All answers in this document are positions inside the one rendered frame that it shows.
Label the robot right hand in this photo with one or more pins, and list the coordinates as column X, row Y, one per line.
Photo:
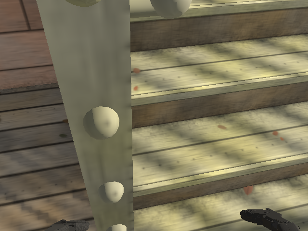
column 269, row 218

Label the robot left hand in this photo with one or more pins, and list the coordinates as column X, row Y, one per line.
column 69, row 225

